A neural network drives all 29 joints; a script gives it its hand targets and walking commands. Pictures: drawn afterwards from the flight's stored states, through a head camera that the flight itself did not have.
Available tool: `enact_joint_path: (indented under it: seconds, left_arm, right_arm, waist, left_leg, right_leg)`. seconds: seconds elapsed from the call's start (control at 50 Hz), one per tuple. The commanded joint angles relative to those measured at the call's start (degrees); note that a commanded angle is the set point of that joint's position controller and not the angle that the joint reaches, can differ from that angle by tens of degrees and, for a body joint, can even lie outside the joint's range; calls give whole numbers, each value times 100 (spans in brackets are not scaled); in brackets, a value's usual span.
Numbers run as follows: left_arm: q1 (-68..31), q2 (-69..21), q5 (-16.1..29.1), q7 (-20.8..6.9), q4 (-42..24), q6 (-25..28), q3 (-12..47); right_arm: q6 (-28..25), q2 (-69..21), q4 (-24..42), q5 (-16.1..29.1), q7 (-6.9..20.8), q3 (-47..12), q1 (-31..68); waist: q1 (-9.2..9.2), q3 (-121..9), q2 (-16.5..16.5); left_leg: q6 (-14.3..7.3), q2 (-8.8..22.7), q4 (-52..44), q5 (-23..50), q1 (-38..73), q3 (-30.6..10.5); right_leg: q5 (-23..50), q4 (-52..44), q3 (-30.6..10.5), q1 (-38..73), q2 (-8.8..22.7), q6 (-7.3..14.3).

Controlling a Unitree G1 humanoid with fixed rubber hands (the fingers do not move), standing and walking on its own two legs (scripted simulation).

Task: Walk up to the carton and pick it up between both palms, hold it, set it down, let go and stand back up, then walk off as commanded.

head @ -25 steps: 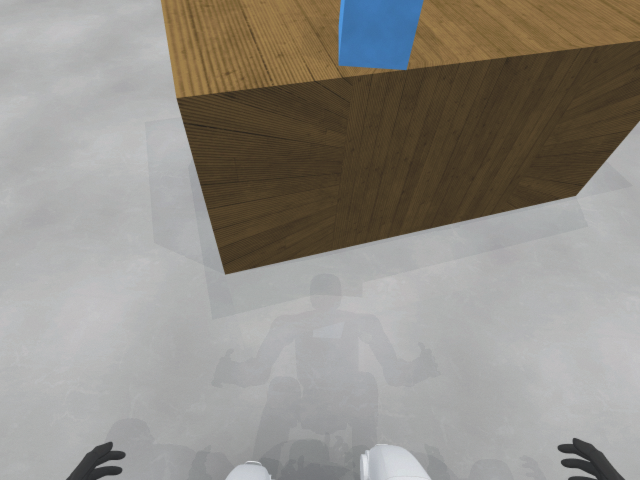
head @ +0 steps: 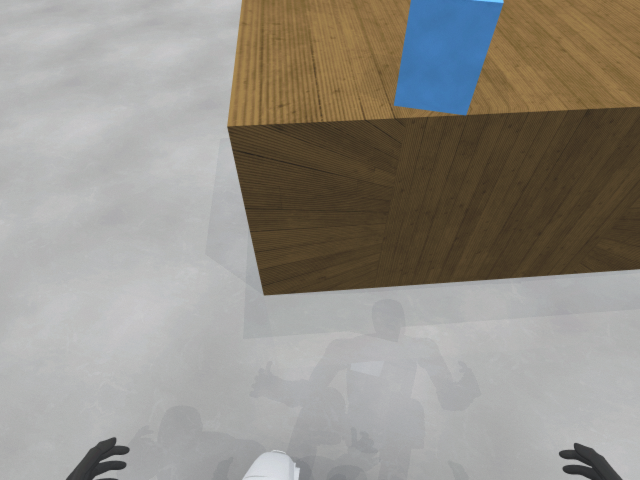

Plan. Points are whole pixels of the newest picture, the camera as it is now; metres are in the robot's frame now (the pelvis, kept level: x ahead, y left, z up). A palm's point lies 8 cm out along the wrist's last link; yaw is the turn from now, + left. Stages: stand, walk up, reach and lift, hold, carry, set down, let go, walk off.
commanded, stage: walk up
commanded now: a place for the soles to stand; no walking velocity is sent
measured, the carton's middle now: (444, 39) +0.98 -0.20 +0.09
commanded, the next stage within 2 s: none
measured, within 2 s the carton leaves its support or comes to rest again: neither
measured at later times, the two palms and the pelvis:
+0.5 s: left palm (190, 447) +0.18 +0.21 -0.11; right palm out of the picture +0.16 -0.43 -0.07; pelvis +0.05 -0.10 -0.03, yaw +1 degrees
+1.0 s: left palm out of the picture +0.14 +0.21 -0.11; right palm out of the picture +0.28 -0.42 -0.04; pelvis +0.11 -0.12 +0.00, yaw +11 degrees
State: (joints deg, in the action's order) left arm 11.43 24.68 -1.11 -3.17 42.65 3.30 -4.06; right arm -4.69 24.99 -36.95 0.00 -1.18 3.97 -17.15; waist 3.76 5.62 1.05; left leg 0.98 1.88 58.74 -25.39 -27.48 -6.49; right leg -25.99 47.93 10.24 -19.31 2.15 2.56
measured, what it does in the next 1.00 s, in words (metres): steps to the right: left foot, then right foot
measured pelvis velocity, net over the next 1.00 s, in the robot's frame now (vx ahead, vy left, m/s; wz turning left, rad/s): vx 0.11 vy -0.12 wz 0.18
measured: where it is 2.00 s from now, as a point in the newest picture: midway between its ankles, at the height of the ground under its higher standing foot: (422, 460)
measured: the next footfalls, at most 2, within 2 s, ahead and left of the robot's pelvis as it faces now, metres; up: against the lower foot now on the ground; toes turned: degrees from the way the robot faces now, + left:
left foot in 0.04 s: +0.10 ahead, +0.15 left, +0.00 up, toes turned -1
right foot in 0.44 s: +0.17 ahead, -0.20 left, +0.00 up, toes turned -1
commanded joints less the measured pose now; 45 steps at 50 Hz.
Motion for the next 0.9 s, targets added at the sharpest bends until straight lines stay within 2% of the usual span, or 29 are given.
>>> enact_joint_path:
  seconds: [0.0,0.02,0.04,0.06,0.08,0.1,0.12,0.16,0.18,0.26,0.32,0.34,0.36,0.38,0.4,0.42,0.44,0.46,0.48,0.52,0.56,0.68,0.74,0.76,0.78,0.82,0.84,0.86,0.88]
  left_arm:
    - [9,1371,-5,-21,-677,-30,-389]
    - [93,823,6,-37,-794,-3,-231]
    - [-304,645,-42,-37,-977,-39,-156]
    - [-717,1246,-73,-1,-1009,-114,-350]
    - [-797,1408,-68,4,-892,-127,-361]
    - [-665,1328,-65,20,-788,-125,-382]
    - [-518,1240,-53,9,-677,-152,-413]
    - [-429,1173,-98,-28,-717,-174,-405]
    - [-392,1198,-91,-34,-742,-196,-413]
    - [-621,1279,-77,-106,-978,-213,-473]
    - [-520,1265,-14,-161,-1003,-117,-542]
    - [-325,1337,-14,-181,-948,-95,-583]
    - [452,1238,23,-161,-705,-45,-610]
    - [1430,1400,56,-102,-342,29,-779]
    - [2094,1604,33,-19,-229,79,-865]
    - [1949,1992,11,33,-347,82,-908]
    - [1396,2213,83,38,-394,26,-966]
    - [746,2136,67,47,-554,-8,-921]
    - [519,2010,79,92,-553,0,-864]
    - [86,1758,30,90,-497,18,-752]
    - [-35,1552,23,26,-467,38,-641]
    - [783,1675,-36,18,-318,39,-628]
    - [909,1756,-81,-7,-361,-18,-597]
    - [854,1797,-99,-19,-392,-37,-577]
    - [737,1730,-104,-23,-462,-63,-567]
    - [127,1616,-62,-65,-672,-105,-446]
    - [-123,1312,-78,-40,-761,-103,-334]
    - [-110,610,-56,-53,-856,-90,-178]
    - [-508,868,-95,-41,-929,-182,-229]
  right_arm:
    - [-411,1450,-663,-35,-180,532,-1724]
    - [-403,1968,-777,-86,-269,741,-2094]
    - [-398,2482,-623,-95,-338,777,-2015]
    - [-343,2425,-572,44,-360,772,-1918]
    - [-324,2203,-504,45,-391,695,-1716]
    - [-318,1955,-437,31,-406,615,-1479]
    - [-311,1734,-409,14,-441,542,-1391]
    - [-324,1742,-376,-38,-436,483,-1301]
    - [-327,1771,-381,-60,-422,475,-1201]
    - [-358,1995,-230,-121,-423,557,-980]
    - [-357,2096,-159,-147,-433,601,-525]
    - [-333,2122,-129,-143,-408,601,-276]
    - [-311,2052,-75,-167,-382,576,57]
    - [-267,1646,-89,-165,-362,457,86]
    - [-268,989,-75,-145,-330,211,-196]
    - [-270,795,115,-74,-381,103,-304]
    - [-132,1327,87,-25,-446,257,-138]
    - [-86,1652,-17,-30,-466,400,-62]
    - [-70,1746,-97,-92,-444,430,-45]
    - [-37,1689,-463,31,-325,457,-335]
    - [-4,1659,-579,60,-199,519,-593]
    - [-99,1539,-265,19,-80,429,25]
    - [-188,1479,-249,-27,-100,382,-12]
    - [-205,1425,-236,-16,-93,381,-87]
    - [-228,1448,-273,-25,-111,389,-256]
    - [-306,1385,-544,-36,-164,439,-1155]
    - [-338,1650,-931,-71,-227,591,-2068]
    - [-321,2172,-971,-184,-295,750,-2301]
    - [-276,2475,-727,-176,-359,796,-2057]
  waist:
    - [-858,-1605,-51]
    - [-1113,-1977,921]
    - [-1109,-1822,1542]
    - [-1173,-1720,877]
    - [-1021,-1398,536]
    - [-815,-959,71]
    - [-754,-1021,89]
    - [-696,-1093,355]
    - [-674,-1174,639]
    - [-699,-1088,1014]
    - [-502,-856,1257]
    - [-320,-927,1353]
    - [124,-1189,1420]
    - [575,-1551,447]
    - [913,-1714,-1145]
    - [749,-1576,-2218]
    - [595,-1187,-1508]
    - [320,-687,-1088]
    - [171,-198,-707]
    - [-179,326,-900]
    - [-292,319,-853]
    - [244,-163,-878]
    - [249,-554,-1165]
    - [201,-540,-1208]
    - [136,-681,-1094]
    - [-507,-1007,-847]
    - [-1013,-1338,152]
    - [-1229,-1673,1539]
    - [-1240,-1368,1269]
  left_leg:
    - [-566,-404,-3029,675,2451,739]
    - [-819,412,-2982,638,3802,-893]
    - [-1320,1522,-3612,1034,4164,-3790]
    - [-2066,2062,-3430,1337,4219,-4390]
    - [-2109,2031,-3115,2238,4096,-3991]
    - [-2026,1758,-2709,3265,3707,-3163]
    - [-1834,1518,-2493,3824,3468,-2553]
    - [-1813,1334,-2330,4322,3014,-2316]
    - [-1792,1245,-2311,4143,2798,-2214]
    - [-1898,1374,-2412,2829,2287,-2284]
    - [-1653,1341,-2447,1952,1127,-1910]
    - [-1564,1205,-2236,1689,618,-1750]
    - [-1321,993,-1552,1898,5,-1022]
    - [-892,499,260,2076,-960,-330]
    - [-549,-236,1745,491,-1964,211]
    - [-337,-715,2532,-1090,-3011,112]
    - [-303,-542,2747,-894,-3052,-242]
    - [-256,-323,3060,-315,-3012,-166]
    - [-158,-173,3113,22,-2764,-89]
    - [-161,17,2399,617,-1951,-4]
    - [-112,-27,1744,838,-1352,51]
    - [-131,-83,-18,115,-1540,246]
    - [-224,-13,-637,-565,-1245,597]
    - [-290,60,-921,-668,-1007,735]
    - [-354,28,-1285,-514,-746,774]
    - [-537,-166,-2345,587,1250,948]
    - [-783,-149,-2603,319,2909,358]
    - [-1260,816,-3018,-784,3962,-1794]
    - [-1813,1761,-4199,-2325,3330,-4386]
  right_leg:
    - [3570,1012,-768,-322,1038,643]
    - [1843,2267,-603,-1761,473,225]
    - [-383,2840,-917,-3326,-314,-81]
    - [-675,2970,-1283,-3668,22,-108]
    - [-652,3028,-1470,-3818,242,-108]
    - [-566,2855,-1543,-3897,380,-123]
    - [-432,2749,-1516,-3612,459,-110]
    - [-449,2578,-1431,-3287,481,-171]
    - [-482,2487,-1363,-3082,407,-213]
    - [-473,1705,-1389,-2838,472,-198]
    - [-239,821,-1413,-1879,494,-152]
    - [-266,430,-1349,-1143,399,-126]
    - [143,-379,-1072,120,282,-78]
    - [59,-918,-1311,1828,-76,-76]
    - [-241,-1378,-1988,2526,252,-223]
    - [-929,-2315,-4216,2310,1563,-147]
    - [-3085,-3601,-5469,1705,1981,0]
    - [-4033,-4025,-5922,1055,2013,74]
    - [-3802,-4033,-5663,501,1860,-182]
    - [-2896,-3697,-4183,-415,1426,-258]
    - [-2422,-3610,-3581,-484,1382,-79]
    - [-1185,-3143,-3246,1266,1569,634]
    - [6,-2688,-2920,1330,1732,1075]
    - [393,-2520,-2780,1064,1849,1212]
    - [643,-2374,-2588,1048,1840,1167]
    - [782,-1330,-1599,-405,1400,868]
    - [845,409,-1186,-1730,972,501]
    - [8,2006,-560,-3147,-32,102]
    - [-580,2554,-1093,-3808,-203,-90]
